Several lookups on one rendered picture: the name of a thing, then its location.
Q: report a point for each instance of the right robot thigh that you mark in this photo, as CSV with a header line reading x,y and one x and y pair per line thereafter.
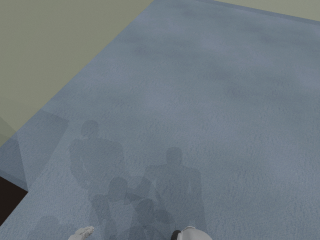
x,y
193,234

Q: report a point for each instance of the cupboard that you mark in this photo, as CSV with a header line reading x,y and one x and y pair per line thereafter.
x,y
10,196

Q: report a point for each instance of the robot right shin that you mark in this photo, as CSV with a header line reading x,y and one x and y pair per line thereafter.
x,y
189,227

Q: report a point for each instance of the robot left hand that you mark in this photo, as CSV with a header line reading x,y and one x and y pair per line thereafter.
x,y
82,233

